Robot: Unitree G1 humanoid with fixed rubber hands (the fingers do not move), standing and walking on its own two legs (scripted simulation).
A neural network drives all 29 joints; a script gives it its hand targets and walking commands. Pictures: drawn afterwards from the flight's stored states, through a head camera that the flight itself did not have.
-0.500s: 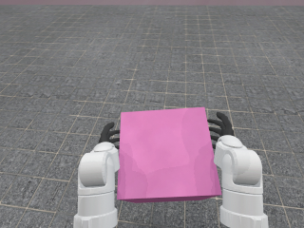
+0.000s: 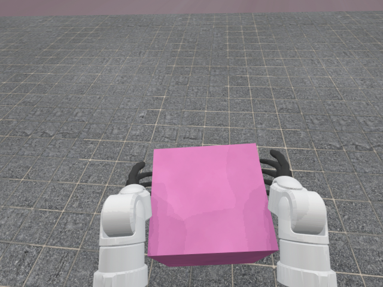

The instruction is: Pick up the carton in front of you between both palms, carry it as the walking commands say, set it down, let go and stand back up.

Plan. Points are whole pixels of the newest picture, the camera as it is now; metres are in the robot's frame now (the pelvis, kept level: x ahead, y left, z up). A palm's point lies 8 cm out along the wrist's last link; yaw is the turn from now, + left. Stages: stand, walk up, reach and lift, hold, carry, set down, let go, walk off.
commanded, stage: carry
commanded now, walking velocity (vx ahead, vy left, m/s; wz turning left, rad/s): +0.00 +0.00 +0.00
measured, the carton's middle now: (207, 211) +0.31 -0.01 -0.02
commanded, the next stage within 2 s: hold in 1.62 s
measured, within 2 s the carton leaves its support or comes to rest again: neither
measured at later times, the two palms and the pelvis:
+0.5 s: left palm (137, 227) +0.24 +0.13 +0.05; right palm (288, 217) +0.25 -0.15 +0.06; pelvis -0.04 -0.01 -0.01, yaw -1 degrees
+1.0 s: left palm (137, 247) +0.21 +0.13 +0.02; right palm (296, 241) +0.22 -0.16 +0.04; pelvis -0.08 -0.01 -0.01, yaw -1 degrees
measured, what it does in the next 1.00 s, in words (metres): shifts its weight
